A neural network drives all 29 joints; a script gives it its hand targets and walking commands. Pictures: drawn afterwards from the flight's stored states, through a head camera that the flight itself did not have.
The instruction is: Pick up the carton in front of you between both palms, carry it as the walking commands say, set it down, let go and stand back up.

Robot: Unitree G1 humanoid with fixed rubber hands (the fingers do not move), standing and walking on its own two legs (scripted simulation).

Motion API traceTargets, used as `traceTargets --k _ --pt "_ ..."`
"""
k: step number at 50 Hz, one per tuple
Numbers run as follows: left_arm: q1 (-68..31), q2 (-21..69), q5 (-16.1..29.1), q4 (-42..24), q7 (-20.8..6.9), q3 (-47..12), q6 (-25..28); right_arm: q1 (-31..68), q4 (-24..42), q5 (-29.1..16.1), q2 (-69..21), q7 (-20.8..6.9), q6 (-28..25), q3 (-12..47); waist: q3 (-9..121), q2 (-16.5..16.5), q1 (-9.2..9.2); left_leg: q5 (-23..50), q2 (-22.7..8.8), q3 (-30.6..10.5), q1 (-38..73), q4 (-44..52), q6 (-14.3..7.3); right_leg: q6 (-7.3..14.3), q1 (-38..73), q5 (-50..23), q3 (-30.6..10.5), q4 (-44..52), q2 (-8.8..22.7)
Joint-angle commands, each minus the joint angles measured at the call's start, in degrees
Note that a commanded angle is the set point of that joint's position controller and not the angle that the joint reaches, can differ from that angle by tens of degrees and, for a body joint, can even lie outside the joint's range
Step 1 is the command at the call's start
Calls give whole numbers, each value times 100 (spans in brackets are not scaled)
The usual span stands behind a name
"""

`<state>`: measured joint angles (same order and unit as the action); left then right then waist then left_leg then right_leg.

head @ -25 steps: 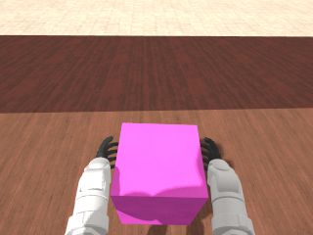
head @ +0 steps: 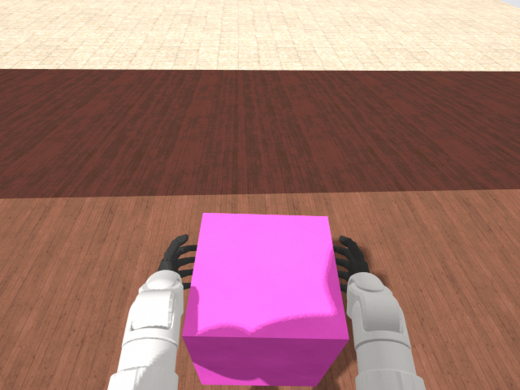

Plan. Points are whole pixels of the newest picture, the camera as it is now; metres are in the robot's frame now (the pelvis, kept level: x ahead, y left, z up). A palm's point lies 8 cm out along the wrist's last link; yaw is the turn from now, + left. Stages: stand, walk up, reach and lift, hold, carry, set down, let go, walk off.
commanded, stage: reach and lift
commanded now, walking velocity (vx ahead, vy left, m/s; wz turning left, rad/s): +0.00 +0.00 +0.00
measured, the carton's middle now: (262, 303) +0.29 +0.00 -0.04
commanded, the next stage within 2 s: hold in 0.12 s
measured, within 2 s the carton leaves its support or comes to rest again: neither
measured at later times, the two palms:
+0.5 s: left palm (165, 280) +0.27 +0.15 +0.05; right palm (361, 281) +0.28 -0.15 +0.05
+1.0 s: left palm (166, 277) +0.28 +0.15 +0.05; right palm (360, 278) +0.28 -0.15 +0.05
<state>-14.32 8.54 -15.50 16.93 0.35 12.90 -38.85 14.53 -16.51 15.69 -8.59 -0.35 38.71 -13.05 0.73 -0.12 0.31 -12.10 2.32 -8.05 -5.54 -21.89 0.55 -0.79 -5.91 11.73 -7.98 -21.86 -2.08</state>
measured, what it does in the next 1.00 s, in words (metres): stands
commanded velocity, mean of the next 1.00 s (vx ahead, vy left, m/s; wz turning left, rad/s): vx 0.01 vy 0.00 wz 0.00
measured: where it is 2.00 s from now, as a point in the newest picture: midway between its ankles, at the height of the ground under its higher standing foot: (256, 366)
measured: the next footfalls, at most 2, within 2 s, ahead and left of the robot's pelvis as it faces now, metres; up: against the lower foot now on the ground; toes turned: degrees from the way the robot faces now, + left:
right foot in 1.64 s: +0.31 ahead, -0.11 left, +0.00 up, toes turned -8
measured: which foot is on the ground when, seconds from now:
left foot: down 0.00-1.00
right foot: down 0.00-1.00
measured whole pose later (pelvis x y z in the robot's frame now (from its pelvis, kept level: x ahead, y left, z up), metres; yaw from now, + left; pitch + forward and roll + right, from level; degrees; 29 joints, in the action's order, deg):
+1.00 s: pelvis -0.01 +0.00 +0.00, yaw +0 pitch -7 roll +0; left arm -15.6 8.8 -16.0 13.6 -0.3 13.3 -43.5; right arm 16.0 -13.4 16.0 -8.9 -0.8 43.2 -13.2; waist -0.7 -0.1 0.2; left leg -11.3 2.1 -7.6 -2.8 -20.9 0.5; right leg -0.7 -3.2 10.9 -7.6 -20.8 -2.0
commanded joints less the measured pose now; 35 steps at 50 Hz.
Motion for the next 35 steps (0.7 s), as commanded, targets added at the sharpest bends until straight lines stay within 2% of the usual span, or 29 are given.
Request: traceTargets --k 1,6,11,17,24,35 --pt "-2713 5393 1446 -308 -1405 -3125 156 2507 157 -1394 -5413 -1361 -104 3113 1378 -1 1 1404 357 368 325 256 55 -53 489 -1444 389 210 -377" --pt "-2747 5387 1483 -416 -1404 -3181 93 2550 270 -1429 -5412 -1358 -41 3170 1339 1 -3 1343 359 363 352 278 52 -55 509 -1386 390 236 -376" --pt "-2731 5329 1678 -908 -1371 -3491 -114 2527 763 -1641 -5409 -1307 169 3511 1527 18 -18 1618 362 339 544 339 60 -82 741 -1696 356 302 -377" --pt "-2744 5068 1438 -562 -1370 -3090 -324 2533 392 -1404 -5141 -1297 366 3073 763 4 -8 665 325 408 283 496 34 -27 451 -740 409 449 -340" --pt "-3256 5261 1504 -540 -1435 -3144 -264 3028 365 -1457 -5338 -1357 310 3130 1046 -7 -10 542 309 412 288 400 26 -19 461 -610 431 358 -329" --pt "-3369 5262 1440 -337 -1441 -3044 -241 3151 158 -1391 -5347 -1369 292 3041 1045 6 -12 431 300 439 269 410 14 -21 438 -492 445 370 -316"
